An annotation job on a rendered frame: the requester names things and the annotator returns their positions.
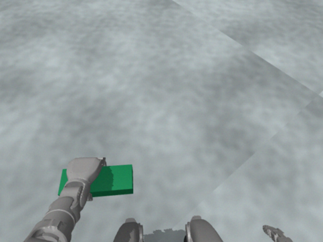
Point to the right robot hand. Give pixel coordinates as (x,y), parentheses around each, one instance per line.
(276,234)

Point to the left robot arm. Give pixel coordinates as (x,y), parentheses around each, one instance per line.
(59,222)

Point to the carton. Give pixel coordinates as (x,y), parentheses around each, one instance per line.
(112,180)

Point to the left robot hand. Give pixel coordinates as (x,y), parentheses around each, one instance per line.
(86,168)

